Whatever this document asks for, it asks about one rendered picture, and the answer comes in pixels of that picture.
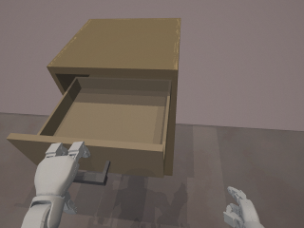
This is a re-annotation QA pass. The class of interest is left robot hand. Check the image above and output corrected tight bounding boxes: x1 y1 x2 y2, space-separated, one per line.
34 141 91 215

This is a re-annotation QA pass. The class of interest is drawer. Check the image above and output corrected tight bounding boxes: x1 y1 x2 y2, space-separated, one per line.
7 76 172 179

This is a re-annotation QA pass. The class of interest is cabinet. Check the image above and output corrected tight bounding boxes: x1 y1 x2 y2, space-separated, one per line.
47 18 181 176

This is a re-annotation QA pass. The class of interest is left robot forearm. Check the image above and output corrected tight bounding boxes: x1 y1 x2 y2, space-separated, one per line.
21 194 66 228

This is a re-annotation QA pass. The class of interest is right robot hand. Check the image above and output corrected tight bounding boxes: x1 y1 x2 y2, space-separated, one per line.
223 186 260 228

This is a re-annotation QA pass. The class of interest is handle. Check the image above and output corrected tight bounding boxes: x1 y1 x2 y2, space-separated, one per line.
73 161 110 186

